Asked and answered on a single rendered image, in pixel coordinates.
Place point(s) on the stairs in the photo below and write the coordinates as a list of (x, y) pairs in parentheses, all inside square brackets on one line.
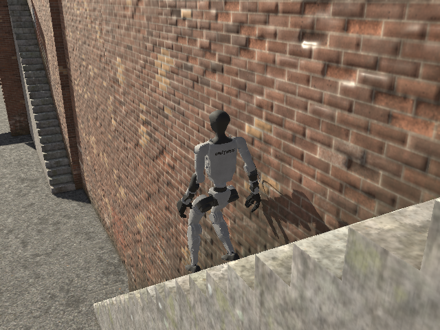
[(43, 122), (381, 273)]

